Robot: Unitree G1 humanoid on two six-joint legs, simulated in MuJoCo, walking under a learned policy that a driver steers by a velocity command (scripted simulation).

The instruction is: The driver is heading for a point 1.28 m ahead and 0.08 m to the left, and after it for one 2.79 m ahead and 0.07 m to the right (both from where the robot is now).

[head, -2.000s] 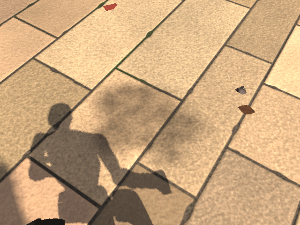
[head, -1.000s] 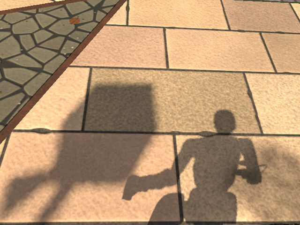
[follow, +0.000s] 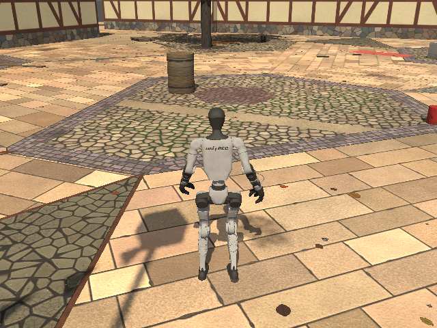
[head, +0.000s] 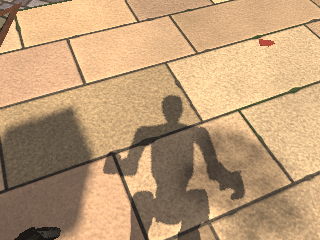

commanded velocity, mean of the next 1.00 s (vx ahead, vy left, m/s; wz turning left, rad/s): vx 0.55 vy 0.00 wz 0.01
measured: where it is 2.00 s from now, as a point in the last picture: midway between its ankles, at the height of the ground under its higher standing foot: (150, 93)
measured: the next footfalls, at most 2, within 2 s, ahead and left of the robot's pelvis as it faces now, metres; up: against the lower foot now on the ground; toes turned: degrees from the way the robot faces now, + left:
right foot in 0.20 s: +0.09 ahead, -0.12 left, +0.00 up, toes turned +21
left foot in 0.66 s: +0.13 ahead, +0.20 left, +0.00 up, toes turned +13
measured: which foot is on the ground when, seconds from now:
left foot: down 0.00-0.20, up 0.22-0.64, down 0.66-1.00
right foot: up 0.00-0.18, down 0.20-0.66, up 0.68-1.00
